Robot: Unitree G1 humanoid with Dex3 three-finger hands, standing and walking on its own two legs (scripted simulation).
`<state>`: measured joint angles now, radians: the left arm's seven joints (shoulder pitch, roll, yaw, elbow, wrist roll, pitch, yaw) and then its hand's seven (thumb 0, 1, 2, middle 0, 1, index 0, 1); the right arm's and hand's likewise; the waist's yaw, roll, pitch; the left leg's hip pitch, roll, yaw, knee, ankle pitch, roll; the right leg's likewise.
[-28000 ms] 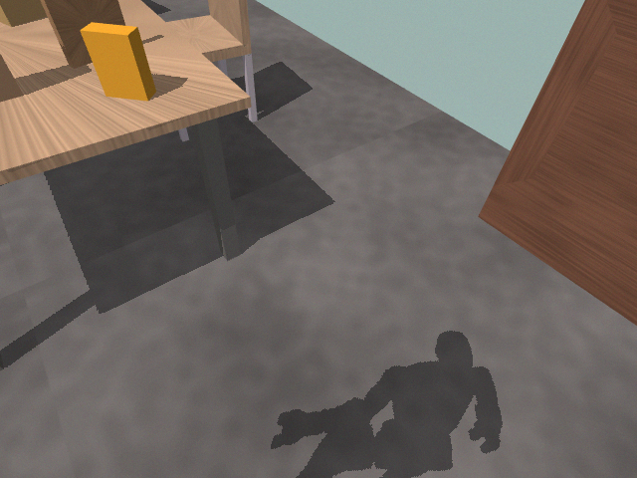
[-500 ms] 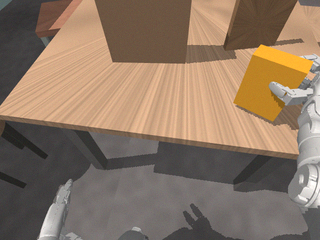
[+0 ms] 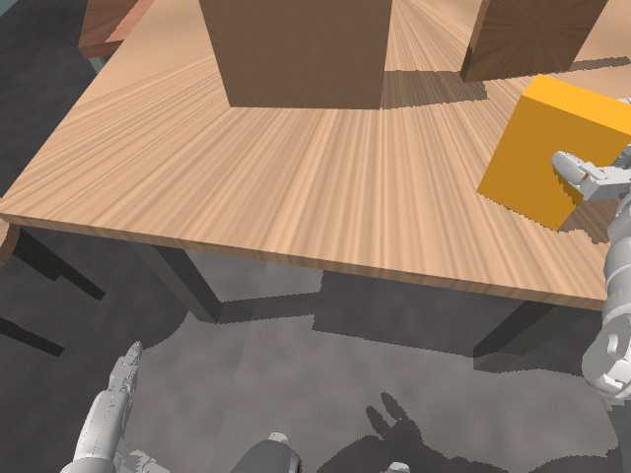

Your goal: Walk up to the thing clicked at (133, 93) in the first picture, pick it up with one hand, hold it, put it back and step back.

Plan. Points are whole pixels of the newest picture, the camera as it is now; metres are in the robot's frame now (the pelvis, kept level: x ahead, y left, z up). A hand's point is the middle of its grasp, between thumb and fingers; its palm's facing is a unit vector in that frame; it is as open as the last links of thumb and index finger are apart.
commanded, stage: loosen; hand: right
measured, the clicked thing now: (548, 157) +0.53 -0.21 +0.08
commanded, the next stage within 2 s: open in 0.26 s
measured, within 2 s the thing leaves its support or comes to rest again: rests again in 1.34 s
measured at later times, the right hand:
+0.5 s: hand (602, 145) +0.52 -0.25 +0.12, palm faces +0.28 +0.96 +0.01, open 9.0 cm
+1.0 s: hand (599, 142) +0.53 -0.25 +0.12, palm faces +0.28 +0.96 +0.02, open 10.7 cm
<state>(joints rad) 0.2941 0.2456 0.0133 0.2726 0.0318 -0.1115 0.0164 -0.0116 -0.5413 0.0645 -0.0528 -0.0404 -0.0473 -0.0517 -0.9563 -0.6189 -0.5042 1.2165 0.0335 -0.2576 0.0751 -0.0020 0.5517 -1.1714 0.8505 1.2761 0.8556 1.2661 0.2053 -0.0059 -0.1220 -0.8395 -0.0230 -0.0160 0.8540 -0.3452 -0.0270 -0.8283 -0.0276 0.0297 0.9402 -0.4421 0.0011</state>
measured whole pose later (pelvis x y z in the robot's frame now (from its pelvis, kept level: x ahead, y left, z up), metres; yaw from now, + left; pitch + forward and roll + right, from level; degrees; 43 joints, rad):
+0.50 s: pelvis -0.01 +0.00 -0.01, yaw +0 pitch +20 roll +3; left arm 0.31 0.25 0.01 0.22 0.03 -0.09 0.02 -0.01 -0.52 0.04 -0.06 -0.05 -0.07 -0.05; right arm -1.01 -0.66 -0.50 1.24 0.03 -0.24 0.08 -0.02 0.30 -0.68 0.98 0.89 1.00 0.89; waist 0.22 -0.01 -0.12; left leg -0.89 -0.03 -0.01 0.89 -0.35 -0.02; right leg -0.88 -0.03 0.04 0.98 -0.45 0.00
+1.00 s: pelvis +0.00 +0.00 -0.01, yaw +0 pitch +20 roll +3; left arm 0.32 0.25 0.02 0.19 0.03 -0.07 0.01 -0.01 -0.54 0.05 -0.07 -0.05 -0.07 -0.06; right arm -1.00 -0.64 -0.50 1.22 0.03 -0.24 0.06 -0.01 0.11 -0.41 0.72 0.57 0.71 0.57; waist 0.22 -0.02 -0.12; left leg -0.89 -0.03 -0.02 0.89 -0.35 -0.03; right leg -0.88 -0.03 0.03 0.99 -0.46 0.00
